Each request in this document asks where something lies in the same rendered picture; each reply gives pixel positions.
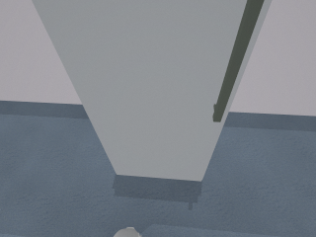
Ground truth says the handle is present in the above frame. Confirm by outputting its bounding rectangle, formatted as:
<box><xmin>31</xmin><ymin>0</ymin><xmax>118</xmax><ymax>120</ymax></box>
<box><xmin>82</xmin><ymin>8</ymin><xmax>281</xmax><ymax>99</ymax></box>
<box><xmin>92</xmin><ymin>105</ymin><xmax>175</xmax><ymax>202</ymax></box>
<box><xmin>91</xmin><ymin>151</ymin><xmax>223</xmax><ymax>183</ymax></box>
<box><xmin>212</xmin><ymin>0</ymin><xmax>265</xmax><ymax>122</ymax></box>

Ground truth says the fridge door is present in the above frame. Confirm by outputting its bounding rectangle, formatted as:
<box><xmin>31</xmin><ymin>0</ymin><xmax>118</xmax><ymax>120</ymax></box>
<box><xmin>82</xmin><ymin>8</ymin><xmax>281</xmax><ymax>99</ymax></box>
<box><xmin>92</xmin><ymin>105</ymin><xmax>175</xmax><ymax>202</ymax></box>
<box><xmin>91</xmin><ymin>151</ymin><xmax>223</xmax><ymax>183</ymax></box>
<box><xmin>32</xmin><ymin>0</ymin><xmax>271</xmax><ymax>182</ymax></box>

